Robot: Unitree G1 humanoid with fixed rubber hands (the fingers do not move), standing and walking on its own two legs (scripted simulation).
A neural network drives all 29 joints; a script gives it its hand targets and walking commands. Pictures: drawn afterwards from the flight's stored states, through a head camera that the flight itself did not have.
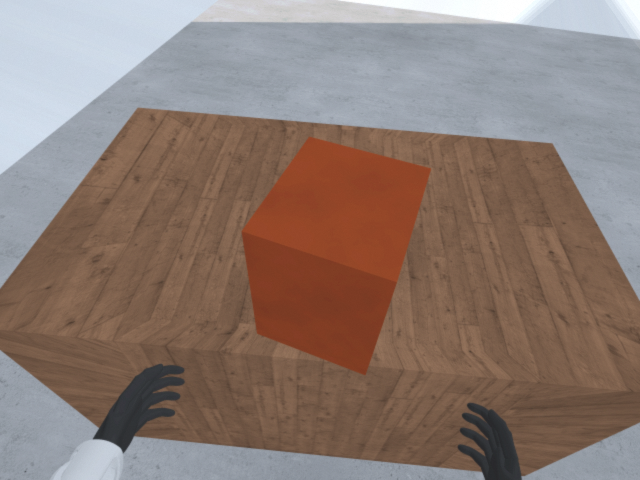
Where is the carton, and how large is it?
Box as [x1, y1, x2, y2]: [242, 137, 430, 374]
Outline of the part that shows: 309,137 242,230 257,333 365,374 398,277 430,168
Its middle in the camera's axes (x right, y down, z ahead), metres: +0.03 +0.03 +0.63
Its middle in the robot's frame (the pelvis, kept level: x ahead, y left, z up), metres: +0.44 -0.01 -0.02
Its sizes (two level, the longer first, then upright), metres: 0.224 0.197 0.264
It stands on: a pedestal, 0.63 m high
